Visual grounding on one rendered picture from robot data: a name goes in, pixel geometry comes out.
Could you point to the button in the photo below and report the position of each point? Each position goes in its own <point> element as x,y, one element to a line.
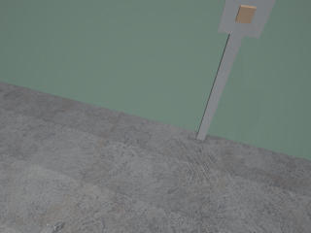
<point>245,14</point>

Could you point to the left robot hand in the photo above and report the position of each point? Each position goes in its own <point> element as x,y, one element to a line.
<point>53,226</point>

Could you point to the panel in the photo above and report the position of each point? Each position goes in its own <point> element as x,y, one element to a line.
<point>236,31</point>

